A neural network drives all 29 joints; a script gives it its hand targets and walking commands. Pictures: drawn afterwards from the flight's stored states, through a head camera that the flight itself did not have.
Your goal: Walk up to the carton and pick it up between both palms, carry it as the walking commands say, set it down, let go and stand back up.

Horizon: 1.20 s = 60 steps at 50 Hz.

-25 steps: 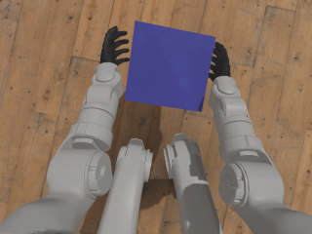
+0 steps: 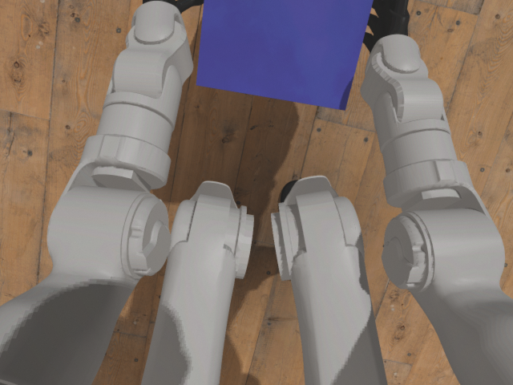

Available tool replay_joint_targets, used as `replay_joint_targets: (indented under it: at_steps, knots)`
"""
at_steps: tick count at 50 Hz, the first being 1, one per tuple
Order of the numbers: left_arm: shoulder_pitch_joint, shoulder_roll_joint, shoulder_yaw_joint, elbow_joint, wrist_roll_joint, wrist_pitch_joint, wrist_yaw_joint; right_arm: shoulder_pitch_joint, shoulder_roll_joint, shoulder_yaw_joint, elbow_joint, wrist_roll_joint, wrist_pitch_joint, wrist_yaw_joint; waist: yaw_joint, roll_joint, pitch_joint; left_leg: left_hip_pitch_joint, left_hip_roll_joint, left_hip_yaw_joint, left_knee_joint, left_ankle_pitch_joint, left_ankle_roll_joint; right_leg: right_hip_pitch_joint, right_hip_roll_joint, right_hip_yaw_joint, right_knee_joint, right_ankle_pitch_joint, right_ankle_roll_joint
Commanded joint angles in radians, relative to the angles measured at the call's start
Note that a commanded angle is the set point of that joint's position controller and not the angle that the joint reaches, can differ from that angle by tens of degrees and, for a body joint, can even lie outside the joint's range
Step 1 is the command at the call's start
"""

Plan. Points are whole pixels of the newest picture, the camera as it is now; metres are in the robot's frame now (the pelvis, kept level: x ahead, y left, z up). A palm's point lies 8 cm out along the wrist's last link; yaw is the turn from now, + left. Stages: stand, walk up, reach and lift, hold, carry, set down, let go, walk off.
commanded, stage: set down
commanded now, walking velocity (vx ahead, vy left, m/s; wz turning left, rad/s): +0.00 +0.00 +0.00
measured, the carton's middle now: (269, 32) +0.53 -0.04 -0.25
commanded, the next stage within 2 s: none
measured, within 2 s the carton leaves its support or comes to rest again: neither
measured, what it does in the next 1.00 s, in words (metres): stands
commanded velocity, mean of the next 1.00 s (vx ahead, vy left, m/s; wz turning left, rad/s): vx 0.00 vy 0.00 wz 0.00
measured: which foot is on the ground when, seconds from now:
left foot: down 0.00-1.00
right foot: down 0.00-1.00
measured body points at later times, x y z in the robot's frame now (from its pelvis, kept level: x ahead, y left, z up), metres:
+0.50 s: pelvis +0.00 +0.00 -0.02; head +0.36 -0.01 +0.25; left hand +0.56 +0.09 -0.17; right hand +0.53 -0.17 -0.19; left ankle +0.12 +0.10 -0.36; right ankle +0.15 -0.11 -0.36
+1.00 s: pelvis +0.02 +0.00 -0.02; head +0.37 -0.01 +0.27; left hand +0.56 +0.10 -0.18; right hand +0.53 -0.17 -0.20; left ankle +0.12 +0.10 -0.36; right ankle +0.15 -0.11 -0.36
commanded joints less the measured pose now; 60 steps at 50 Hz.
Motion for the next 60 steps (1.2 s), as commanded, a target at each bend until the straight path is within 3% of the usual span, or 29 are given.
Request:
replay_joint_targets:
  at_steps: [1,3,5,8,9,11,14,18,19,20,22,23,24,29,32,33,35,36,38,40,44,46,47,48,50,55,56,59,60]
  knots:
    - [-0.649,-0.975,-0.379,-0.124,-0.07,-0.034,-0.215,-0.896,0.907,0.393,-0.265,0.094,-0.1,0.247,0.01,-0.011,-1.764,0.456,0.027,0.0,-0.181,0.294,0.039,0.69,-0.014,-0.048,-0.099,0.272,-0.017]
    - [-0.619,-1.014,-0.354,-0.045,-0.058,-0.023,-0.229,-0.922,0.956,0.378,-0.242,0.087,-0.101,0.249,0.006,-0.011,-1.742,0.437,0.032,0.0,-0.165,0.259,0.051,0.686,-0.01,-0.041,-0.1,0.237,-0.017]
    - [-0.644,-1.05,-0.363,-0.063,-0.072,-0.027,-0.235,-0.91,0.929,0.338,-0.243,0.06,-0.102,0.247,-0.07,-0.002,-1.751,0.425,0.024,-0.014,-0.174,0.243,0.044,0.685,-0.012,-0.065,-0.087,0.232,-0.025]
    - [-0.589,-1.07,-0.342,-0.012,-0.048,-0.013,-0.242,-0.95,0.944,0.343,-0.27,0.069,-0.104,0.269,-0.021,0.003,-1.722,0.471,0.024,-0.026,-0.175,0.31,0.05,0.642,-0.013,-0.073,-0.074,0.265,-0.017]
    - [-0.616,-1.068,-0.339,-0.028,-0.048,-0.023,-0.247,-0.863,0.948,0.305,-0.191,0.042,-0.092,0.281,-0.036,0.045,-1.681,0.447,0.02,-0.016,-0.168,0.304,0.047,0.6,-0.006,-0.061,-0.078,0.263,-0.03]
    - [-0.572,-1.067,-0.319,0.022,-0.028,-0.013,-0.256,-0.841,0.955,0.291,-0.152,0.04,-0.09,0.295,-0.034,0.043,-1.627,0.413,0.026,-0.028,-0.17,0.284,0.047,0.587,-0.022,-0.064,-0.062,0.265,-0.027]
    - [-0.619,-1.087,-0.36,-0.052,-0.062,-0.029,-0.265,-0.819,0.935,0.293,-0.166,0.018,-0.091,0.297,-0.086,0.016,-1.653,0.393,0.015,-0.01,-0.163,0.284,0.034,0.613,-0.02,-0.07,-0.078,0.266,-0.031]
    - [-0.591,-1.086,-0.359,0.001,-0.05,-0.019,-0.26,-0.871,0.899,0.313,-0.222,0.024,-0.105,0.306,-0.053,0.045,-1.64,0.403,0.013,-0.029,-0.148,0.321,0.043,0.586,-0.023,-0.064,-0.049,0.286,-0.034]
    - [-0.579,-1.076,-0.374,-0.029,-0.067,-0.028,-0.264,-0.848,0.905,0.305,-0.222,0.024,-0.104,0.31,-0.092,0.027,-1.647,0.415,0.018,-0.035,-0.148,0.318,0.046,0.545,-0.023,-0.076,-0.04,0.273,-0.034]
    - [-0.582,-1.045,-0.346,-0.001,-0.041,-0.027,-0.263,-0.822,0.925,0.31,-0.163,0.023,-0.094,0.314,-0.057,0.047,-1.637,0.431,0.017,-0.022,-0.145,0.315,0.042,0.567,-0.027,-0.061,-0.061,0.269,-0.033]
    - [-0.573,-1.041,-0.328,0.028,-0.021,-0.024,-0.268,-0.788,0.939,0.274,-0.114,0.011,-0.095,0.318,-0.063,0.018,-1.516,0.353,0.028,-0.042,-0.165,0.233,0.053,0.499,-0.028,-0.065,-0.058,0.206,-0.032]
    - [-0.527,-1.072,-0.294,0.068,0.009,-0.019,-0.272,-0.831,0.925,0.281,-0.157,0.014,-0.101,0.323,-0.026,0.068,-1.49,0.324,0.014,-0.017,-0.155,0.241,0.055,0.47,-0.019,-0.055,-0.064,0.2,-0.034]
    - [-0.536,-1.058,-0.292,0.035,0.013,-0.029,-0.276,-0.77,0.939,0.26,-0.078,-0.018,-0.086,0.328,-0.071,0.023,-1.431,0.286,0.013,-0.011,-0.143,0.215,0.047,0.471,-0.02,-0.049,-0.079,0.171,-0.041]
    - [-0.455,-1.068,-0.271,0.112,0.03,-0.037,-0.277,-0.754,0.916,0.255,-0.106,-0.011,-0.124,0.325,-0.043,0.055,-1.352,0.28,0.011,-0.04,-0.155,0.267,0.049,0.42,-0.029,-0.056,-0.056,0.238,-0.033]
    - [-0.509,-1.02,-0.289,0.05,-0.014,-0.071,-0.274,-0.692,0.884,0.229,-0.083,-0.037,-0.13,0.321,-0.097,0.017,-1.356,0.232,0.012,-0.042,-0.139,0.294,0.053,0.405,-0.024,-0.045,-0.053,0.278,-0.038]
    - [-0.466,-1.019,-0.253,0.079,0.04,-0.061,-0.274,-0.669,0.904,0.231,-0.032,-0.044,-0.12,0.324,-0.051,0.032,-1.282,0.21,0.006,-0.035,-0.148,0.287,0.047,0.386,-0.022,-0.032,-0.072,0.27,-0.042]
    - [-0.43,-1.044,-0.283,0.065,0.022,-0.077,-0.268,-0.696,0.889,0.267,-0.133,-0.016,-0.151,0.32,-0.04,0.06,-1.308,0.223,0.003,-0.036,-0.131,0.347,0.051,0.359,-0.015,-0.032,-0.057,0.309,-0.046]
    - [-0.442,-1.039,-0.282,0.043,0.024,-0.085,-0.268,-0.67,0.915,0.267,-0.059,-0.013,-0.142,0.322,-0.027,0.047,-1.325,0.225,0.002,-0.033,-0.133,0.353,0.045,0.393,-0.018,-0.031,-0.058,0.319,-0.044]
    - [-0.416,-1.049,-0.299,0.046,-0.002,-0.092,-0.265,-0.678,0.87,0.247,-0.101,-0.038,-0.153,0.31,-0.093,0.046,-1.316,0.235,0.006,-0.056,-0.131,0.363,0.057,0.351,-0.016,-0.037,-0.048,0.311,-0.046]
    - [-0.418,-1.001,-0.281,0.065,0.031,-0.092,-0.263,-0.646,0.891,0.238,-0.061,-0.027,-0.152,0.312,-0.051,0.061,-1.292,0.205,0.011,-0.051,-0.133,0.34,0.054,0.342,-0.017,-0.021,-0.041,0.314,-0.048]
    - [-0.415,-0.995,-0.268,0.1,0.028,-0.09,-0.264,-0.619,0.836,0.223,-0.038,-0.048,-0.161,0.305,-0.078,0.059,-1.286,0.171,0.006,-0.052,-0.129,0.325,0.04,0.379,-0.018,-0.018,-0.047,0.315,-0.051]
    - [-0.41,-0.956,-0.259,0.099,0.035,-0.101,-0.253,-0.638,0.86,0.23,-0.023,-0.031,-0.164,0.305,-0.025,0.06,-1.285,0.195,0.01,-0.041,-0.13,0.348,0.037,0.371,-0.023,-0.014,-0.036,0.32,-0.047]
    - [-0.412,-0.965,-0.251,0.111,0.045,-0.096,-0.259,-0.627,0.856,0.198,0.0,-0.038,-0.155,0.309,-0.071,0.067,-1.259,0.206,0.014,-0.052,-0.145,0.304,0.045,0.333,-0.024,-0.034,-0.042,0.272,-0.045]
    - [-0.392,-0.994,-0.229,0.099,0.049,-0.094,-0.267,-0.616,0.856,0.218,-0.011,-0.05,-0.158,0.312,-0.044,0.055,-1.212,0.12,0.008,-0.036,-0.138,0.29,0.05,0.347,-0.022,-0.013,-0.057,0.275,-0.055]
    - [-0.391,-0.983,-0.241,0.097,0.043,-0.093,-0.273,-0.614,0.829,0.183,0.012,-0.068,-0.157,0.31,-0.082,0.062,-1.226,0.163,0.008,-0.047,-0.146,0.281,0.046,0.337,-0.023,-0.029,-0.053,0.248,-0.052]
    - [-0.408,-0.967,-0.243,0.116,0.042,-0.093,-0.276,-0.607,0.818,0.188,-0.011,-0.077,-0.162,0.311,-0.081,0.071,-1.216,0.142,0.011,-0.034,-0.123,0.301,0.041,0.325,-0.02,-0.014,-0.052,0.287,-0.063]
    - [-0.415,-0.936,-0.223,0.104,0.055,-0.101,-0.276,-0.606,0.819,0.189,0.021,-0.067,-0.158,0.313,-0.047,0.064,-1.205,0.126,0.011,-0.041,-0.137,0.275,0.048,0.316,-0.021,-0.012,-0.045,0.261,-0.057]
    - [-0.397,-0.925,-0.2,0.148,0.041,-0.094,-0.283,-0.577,0.757,0.158,0.025,-0.096,-0.158,0.309,-0.103,0.038,-1.195,0.09,0.011,-0.037,-0.118,0.234,0.043,0.323,-0.034,-0.011,-0.056,0.226,-0.064]
    - [-0.388,-0.916,-0.208,0.156,0.068,-0.087,-0.285,-0.582,0.775,0.152,0.026,-0.1,-0.151,0.312,-0.077,0.05,-1.136,0.087,0.015,-0.05,-0.143,0.229,0.048,0.308,-0.039,-0.021,-0.052,0.23,-0.056]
